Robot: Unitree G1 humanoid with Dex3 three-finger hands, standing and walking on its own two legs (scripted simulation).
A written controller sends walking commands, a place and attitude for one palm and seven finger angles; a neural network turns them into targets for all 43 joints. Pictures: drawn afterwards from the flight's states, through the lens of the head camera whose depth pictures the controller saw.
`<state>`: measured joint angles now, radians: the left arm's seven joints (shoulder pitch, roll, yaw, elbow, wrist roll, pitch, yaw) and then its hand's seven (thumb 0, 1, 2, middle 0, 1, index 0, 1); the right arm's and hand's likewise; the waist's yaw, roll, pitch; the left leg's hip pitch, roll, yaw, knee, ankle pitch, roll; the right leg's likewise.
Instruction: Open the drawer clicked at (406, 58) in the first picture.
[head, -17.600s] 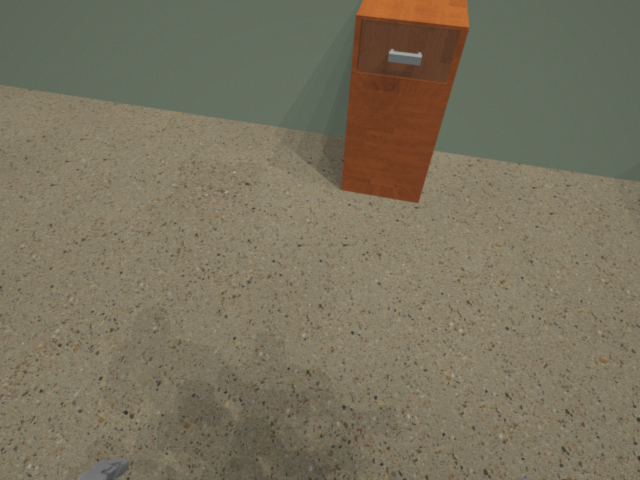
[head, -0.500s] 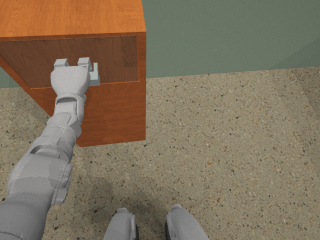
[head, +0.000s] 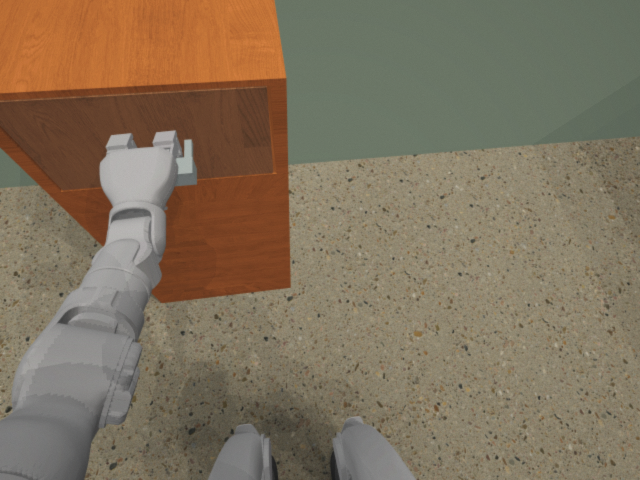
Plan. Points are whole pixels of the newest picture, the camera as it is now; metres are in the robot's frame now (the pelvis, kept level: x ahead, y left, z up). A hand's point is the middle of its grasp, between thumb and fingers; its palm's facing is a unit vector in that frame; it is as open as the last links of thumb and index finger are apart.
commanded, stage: pull the drawer open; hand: left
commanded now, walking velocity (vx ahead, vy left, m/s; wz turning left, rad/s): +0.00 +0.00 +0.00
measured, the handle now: (152, 161) +0.54 +0.18 +0.00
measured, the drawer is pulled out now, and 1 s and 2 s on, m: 0.00 0.12 0.23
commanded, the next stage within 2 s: none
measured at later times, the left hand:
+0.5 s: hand (154, 233) +0.44 +0.18 -0.02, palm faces -0.03 -0.05 -1.00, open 5.8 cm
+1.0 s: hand (152, 279) +0.38 +0.18 -0.02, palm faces -0.02 -0.04 -1.00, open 5.8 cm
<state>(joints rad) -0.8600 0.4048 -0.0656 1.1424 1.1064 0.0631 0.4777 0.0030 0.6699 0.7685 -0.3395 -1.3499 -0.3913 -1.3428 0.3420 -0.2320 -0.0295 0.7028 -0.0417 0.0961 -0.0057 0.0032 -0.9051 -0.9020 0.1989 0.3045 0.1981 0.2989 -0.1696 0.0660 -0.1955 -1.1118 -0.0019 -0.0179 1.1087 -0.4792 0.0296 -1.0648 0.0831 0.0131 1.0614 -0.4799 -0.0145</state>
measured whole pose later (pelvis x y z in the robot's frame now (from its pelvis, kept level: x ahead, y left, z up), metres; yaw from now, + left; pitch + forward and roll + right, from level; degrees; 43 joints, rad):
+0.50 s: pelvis +0.03 +0.00 +0.02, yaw +0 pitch +24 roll -2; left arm -0.52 0.27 -0.11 0.89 1.13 0.06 0.54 0.01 0.66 0.78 -0.32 -1.35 -0.42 -1.35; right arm 0.26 -0.21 -0.07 0.67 -0.04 0.14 0.02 0.00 -0.91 -0.90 0.20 0.30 0.20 0.30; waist -0.07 0.05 -0.22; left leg -0.93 0.00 0.00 1.01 -0.49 0.03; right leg -0.89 0.08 0.04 0.97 -0.49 -0.02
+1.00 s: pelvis +0.01 -0.01 +0.02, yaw +0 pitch +20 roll -1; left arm -0.35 0.25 -0.14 0.77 1.13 0.07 0.57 0.01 0.66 0.81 -0.33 -1.35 -0.41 -1.35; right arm 0.24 -0.21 -0.06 0.67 -0.03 0.13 0.00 0.01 -0.91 -0.90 0.20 0.30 0.20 0.30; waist -0.05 0.05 -0.20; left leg -0.87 -0.01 0.00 1.00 -0.47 0.02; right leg -0.85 0.07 0.04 0.98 -0.48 -0.02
